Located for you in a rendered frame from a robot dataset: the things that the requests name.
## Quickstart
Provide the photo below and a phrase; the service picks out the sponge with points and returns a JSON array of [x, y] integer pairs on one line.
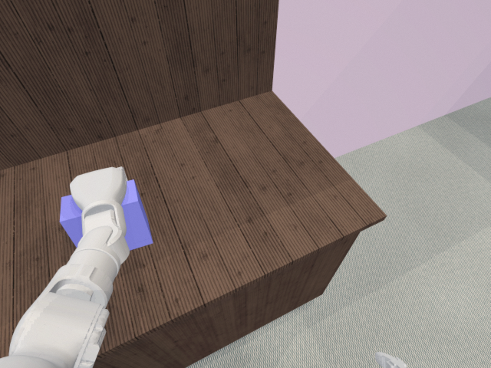
[[138, 230]]

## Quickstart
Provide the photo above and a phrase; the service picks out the robot left upper arm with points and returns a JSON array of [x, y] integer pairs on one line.
[[63, 332]]

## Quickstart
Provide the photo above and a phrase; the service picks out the robot right hand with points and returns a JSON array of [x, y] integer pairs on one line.
[[388, 361]]

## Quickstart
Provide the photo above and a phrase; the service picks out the robot left hand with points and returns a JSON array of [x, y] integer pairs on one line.
[[103, 184]]

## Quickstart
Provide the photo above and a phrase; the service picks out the table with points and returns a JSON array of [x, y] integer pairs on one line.
[[249, 214]]

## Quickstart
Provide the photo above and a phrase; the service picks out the robot left forearm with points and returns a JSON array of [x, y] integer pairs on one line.
[[91, 270]]

